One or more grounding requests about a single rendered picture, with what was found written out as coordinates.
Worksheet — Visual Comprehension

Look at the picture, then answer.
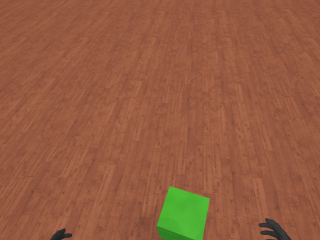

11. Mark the robot right hand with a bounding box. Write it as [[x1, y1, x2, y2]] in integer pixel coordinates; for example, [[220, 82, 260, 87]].
[[258, 218, 292, 240]]

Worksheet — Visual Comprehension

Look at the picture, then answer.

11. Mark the robot left hand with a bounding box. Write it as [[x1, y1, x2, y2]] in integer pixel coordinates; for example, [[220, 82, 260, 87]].
[[50, 228, 72, 240]]

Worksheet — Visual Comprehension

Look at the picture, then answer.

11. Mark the carton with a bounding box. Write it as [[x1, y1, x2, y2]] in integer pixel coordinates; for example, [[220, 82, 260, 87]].
[[157, 186, 210, 240]]

